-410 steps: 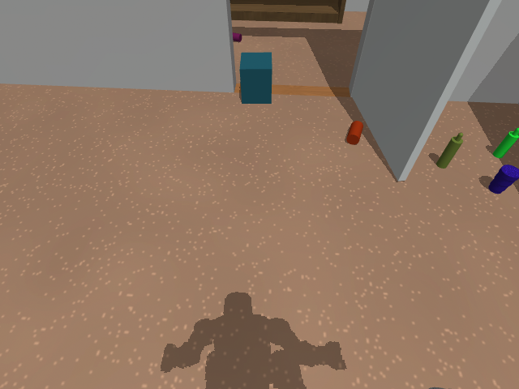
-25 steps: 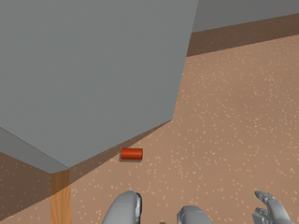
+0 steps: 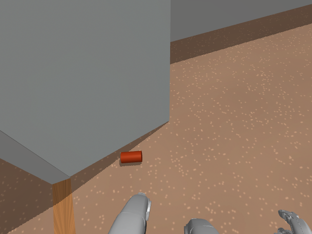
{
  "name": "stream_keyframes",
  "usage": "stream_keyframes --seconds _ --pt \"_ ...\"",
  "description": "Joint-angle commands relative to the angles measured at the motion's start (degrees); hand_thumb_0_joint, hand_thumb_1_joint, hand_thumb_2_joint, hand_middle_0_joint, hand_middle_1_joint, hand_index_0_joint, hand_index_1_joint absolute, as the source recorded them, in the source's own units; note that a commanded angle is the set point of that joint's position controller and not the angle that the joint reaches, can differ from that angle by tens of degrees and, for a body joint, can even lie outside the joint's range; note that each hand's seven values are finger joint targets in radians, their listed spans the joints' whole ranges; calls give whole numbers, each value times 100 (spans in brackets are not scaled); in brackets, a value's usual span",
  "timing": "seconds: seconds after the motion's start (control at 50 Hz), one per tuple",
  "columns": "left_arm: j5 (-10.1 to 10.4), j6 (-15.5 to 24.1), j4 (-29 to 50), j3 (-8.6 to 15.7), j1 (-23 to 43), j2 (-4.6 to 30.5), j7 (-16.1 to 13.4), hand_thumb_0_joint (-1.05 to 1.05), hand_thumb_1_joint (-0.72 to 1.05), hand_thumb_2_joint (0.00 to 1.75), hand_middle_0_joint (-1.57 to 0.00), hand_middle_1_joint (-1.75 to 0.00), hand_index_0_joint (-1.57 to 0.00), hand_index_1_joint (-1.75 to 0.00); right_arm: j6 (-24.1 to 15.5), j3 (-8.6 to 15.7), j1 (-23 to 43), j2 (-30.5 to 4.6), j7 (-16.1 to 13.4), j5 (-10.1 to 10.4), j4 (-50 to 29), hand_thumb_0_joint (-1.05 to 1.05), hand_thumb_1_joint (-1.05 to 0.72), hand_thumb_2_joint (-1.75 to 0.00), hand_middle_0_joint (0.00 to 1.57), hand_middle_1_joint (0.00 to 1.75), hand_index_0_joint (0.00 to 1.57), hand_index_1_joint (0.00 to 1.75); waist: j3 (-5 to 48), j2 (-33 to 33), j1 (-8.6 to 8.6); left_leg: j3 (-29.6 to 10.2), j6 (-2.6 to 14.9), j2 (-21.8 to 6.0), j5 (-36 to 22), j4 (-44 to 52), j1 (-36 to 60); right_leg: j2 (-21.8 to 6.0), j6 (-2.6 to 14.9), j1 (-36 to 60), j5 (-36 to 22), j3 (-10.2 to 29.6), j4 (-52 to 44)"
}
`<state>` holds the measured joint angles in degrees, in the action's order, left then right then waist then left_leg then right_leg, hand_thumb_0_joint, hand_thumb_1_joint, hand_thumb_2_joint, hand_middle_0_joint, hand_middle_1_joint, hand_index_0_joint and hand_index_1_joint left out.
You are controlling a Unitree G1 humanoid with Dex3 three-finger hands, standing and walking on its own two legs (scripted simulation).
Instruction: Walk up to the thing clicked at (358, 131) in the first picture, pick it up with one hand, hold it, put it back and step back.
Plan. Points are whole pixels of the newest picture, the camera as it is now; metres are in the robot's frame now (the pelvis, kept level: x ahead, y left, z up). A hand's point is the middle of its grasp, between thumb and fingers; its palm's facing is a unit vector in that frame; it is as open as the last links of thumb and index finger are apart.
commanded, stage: walk up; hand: left
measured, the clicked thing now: (131, 156) +0.57 +0.25 -0.72
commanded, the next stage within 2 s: none
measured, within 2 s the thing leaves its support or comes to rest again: neither
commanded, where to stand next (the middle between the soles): +0.12 -0.01 m, yaw +5 degrees
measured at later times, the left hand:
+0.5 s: hand out of the picture +0.04 +0.31 -0.12, palm faces +0.10 -0.93 -0.36, open 7.4 cm
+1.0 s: hand out of the picture +0.10 +0.31 -0.15, palm faces +0.16 -0.89 -0.42, open 7.4 cm
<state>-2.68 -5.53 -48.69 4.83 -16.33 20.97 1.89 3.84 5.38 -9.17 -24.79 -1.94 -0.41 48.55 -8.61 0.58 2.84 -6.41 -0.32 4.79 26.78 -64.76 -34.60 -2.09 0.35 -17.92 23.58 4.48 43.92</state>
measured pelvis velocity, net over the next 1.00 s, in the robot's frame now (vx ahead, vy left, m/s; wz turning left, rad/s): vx -0.03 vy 0.02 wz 0.16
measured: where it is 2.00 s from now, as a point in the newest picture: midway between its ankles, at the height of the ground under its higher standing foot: outside the picture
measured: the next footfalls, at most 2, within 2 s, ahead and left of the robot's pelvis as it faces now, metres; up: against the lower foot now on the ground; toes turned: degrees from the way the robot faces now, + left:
left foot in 0.24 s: -0.01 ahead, +0.14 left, +0.00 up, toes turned +6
right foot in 0.64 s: +0.23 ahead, -0.11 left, +0.00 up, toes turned +3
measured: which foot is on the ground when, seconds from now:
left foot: up 0.00-0.22, down 0.24-0.64, up 0.66-0.96, down 0.98-1.00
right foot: down 0.00-0.26, up 0.28-0.62, down 0.64-1.00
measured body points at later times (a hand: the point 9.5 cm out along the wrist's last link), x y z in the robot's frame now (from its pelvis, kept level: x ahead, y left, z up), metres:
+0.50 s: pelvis +0.01 +0.02 +0.02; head +0.00 +0.04 +0.47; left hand +0.03 +0.36 -0.09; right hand +0.08 -0.29 -0.08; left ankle -0.05 +0.13 -0.72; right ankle +0.15 -0.12 -0.67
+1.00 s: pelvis -0.03 +0.02 -0.03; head +0.00 +0.03 +0.42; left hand +0.09 +0.36 -0.12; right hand +0.07 -0.29 -0.15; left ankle -0.07 +0.14 -0.72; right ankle +0.18 -0.11 -0.71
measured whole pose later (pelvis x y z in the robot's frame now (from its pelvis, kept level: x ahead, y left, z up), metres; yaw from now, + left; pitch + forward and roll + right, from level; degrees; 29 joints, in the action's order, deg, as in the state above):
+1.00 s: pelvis -0.03 +0.02 -0.03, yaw +9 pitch -5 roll +2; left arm -2.5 -3.6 -46.3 3.5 -1.0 21.5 -1.5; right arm 2.7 3.2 -14.2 -23.0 0.5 -0.8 51.9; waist -9.5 2.0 0.3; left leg 0.3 0.2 2.7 29.5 -49.7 -16.4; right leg -8.1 0.2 -34.0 9.4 0.1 43.4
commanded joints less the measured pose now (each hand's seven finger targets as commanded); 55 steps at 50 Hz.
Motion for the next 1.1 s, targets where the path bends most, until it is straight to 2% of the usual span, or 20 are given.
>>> stream_keyframes --seconds 0.0,0.04,0.12,0.2,0.22,0.24,0.26,0.28,0.34,0.48,0.54,0.6,0.64,0.68,0.8,0.94,0.96,0.98,1.02,1.08 --pt "-112 378 861 465 924 1409 -169 0 90 90 -20 -30 -20 -30 -313 97 -895 -789 -77 110 -225 0 -90 -90 20 30 20 30 1044 893 -314 103 -71 217 -307 -696 572 -566 945 238 -748 564 -1899" --pt "-116 594 697 503 -121 1565 -77 0 90 90 -20 -30 -20 -30 -501 141 -596 -1140 151 54 -344 0 -90 -90 20 30 20 30 1506 1208 238 552 -67 -115 -65 629 -342 -875 1183 2277 2024 1491 -2444" --pt "53 721 427 599 -940 1777 -132 0 90 90 -20 -30 -20 -30 -604 72 285 -988 272 -129 -712 0 -90 -90 20 30 20 30 646 713 593 -29 111 -615 635 2424 -674 -1753 1490 2773 900 2339 -2338" --pt "133 693 646 394 -64 1827 -18 0 90 90 -20 -30 -20 -30 -788 119 -1095 -756 318 -97 -223 0 -90 -90 20 30 20 30 607 753 -419 817 405 -274 -630 4585 2318 -1105 968 738 -756 673 -1690" --pt "121 652 773 270 232 1495 -19 0 90 90 -20 -30 -20 -30 -821 268 -1852 -975 285 -99 56 0 -90 -90 20 30 20 30 784 -5 -844 447 466 -317 -1104 4618 3914 -560 618 -710 -209 69 -656" --pt "173 642 997 155 412 943 -8 0 90 90 -20 -30 -20 -30 -825 442 -2257 -1542 241 -181 89 0 -90 -90 20 30 20 30 670 -1532 -1011 -1751 639 -1452 427 5176 4682 383 200 -2529 933 -693 1155" --pt "172 636 1036 197 632 1112 -58 0 90 90 -20 -30 -20 -30 -834 487 -2102 -1982 218 -231 -115 0 -90 -90 20 30 20 30 278 -1169 -1017 -3495 1124 -2568 1973 5496 4022 426 108 -3419 874 -177 1607" --pt "103 672 979 288 881 1620 -56 0 90 90 -20 -30 -20 -30 -835 476 -1816 -1975 236 -80 -181 0 -90 -90 20 30 20 30 -273 -595 -993 -3581 1448 -2786 2585 5789 2955 -49 177 -3013 511 495 1568" --pt "199 751 530 287 78 1562 53 0 90 90 -20 -30 -20 -30 -932 205 -1018 -1284 209 -56 -396 0 -90 -90 20 30 20 30 -381 -345 -350 -1610 980 -1890 523 5466 3085 -159 127 -2482 -544 453 1374" --pt "188 806 408 164 284 1242 187 0 90 90 -20 -30 -20 -30 -949 147 -821 -1214 262 -46 -602 0 -90 -90 20 30 20 30 -316 -1013 -326 48 1077 -1455 -819 5301 1870 -313 -77 -856 -1359 -358 -217" --pt "387 813 69 134 257 1095 -169 0 90 90 -20 -30 -20 -30 -561 5 -495 -871 204 -18 -635 0 -90 -90 20 30 20 30 -209 -1114 -226 387 923 -1251 -4136 3933 1343 -16 -96 296 -1829 -652 -606" --pt "331 851 -129 212 -271 1389 -394 0 90 90 -20 -30 -20 -30 -309 -20 -514 -692 200 177 -598 0 -90 -90 20 30 20 30 669 -277 77 630 456 -586 -3203 2111 1591 97 -31 1382 -3114 -777 -1828" --pt "259 861 68 326 -322 1888 -461 0 90 90 -20 -30 -20 -30 -204 -112 -1329 -441 114 229 -495 0 -90 -90 20 30 20 30 1401 1272 -37 277 134 258 958 81 797 -1936 765 2061 -6207 1594 -1901" --pt "281 776 362 270 483 1855 -517 0 90 90 -20 -30 -20 -30 21 73 -1519 -868 -31 175 -331 0 -90 -90 20 30 20 30 1471 1023 -261 -211 79 -120 1078 -924 1243 -2248 1527 896 -5167 1951 -1932" --pt "115 555 540 266 1060 1531 -621 0 90 90 -20 -30 -20 -30 174 185 -1335 -983 102 22 -284 0 -90 -90 20 30 20 30 1582 930 -241 -182 -102 -103 100 -1309 991 -1444 1109 115 -1060 665 -2108" --pt "15 179 544 320 1437 1566 -386 0 90 90 -20 -30 -20 -30 -199 171 -1957 -1047 150 -71 484 0 -90 -90 20 30 20 30 1416 1284 -423 819 98 -279 -29 3241 2460 -1080 650 -855 1556 425 -1327" --pt "65 136 519 210 1243 1269 -392 0 90 90 -20 -30 -20 -30 -205 205 -1715 -1224 160 -194 492 0 -90 -90 20 30 20 30 809 257 -374 25 226 -403 311 3459 2571 -654 428 -2066 1844 333 -339" --pt "247 153 525 63 970 918 -419 0 90 90 -20 -30 -20 -30 -159 213 -1063 -1564 170 -332 37 0 -90 -90 20 30 20 30 46 -1583 -250 -1989 622 -1791 1283 4608 1447 343 200 -2792 1093 -476 1293" --pt "167 246 522 406 1996 1709 -475 0 90 90 -20 -30 -20 -30 -243 295 159 -2132 113 -254 -276 0 -90 -90 20 30 20 30 -1096 -1305 -504 -3758 1642 -3053 1769 5850 -1314 418 33 -1564 892 768 2620" --pt "364 218 -38 254 610 1364 -349 0 90 90 -20 -30 -20 -30 -482 111 548 -1324 -4 -253 -310 0 -90 -90 20 30 20 30 -306 -430 163 -872 632 -1564 -589 4492 502 863 163 -1861 -347 910 3161"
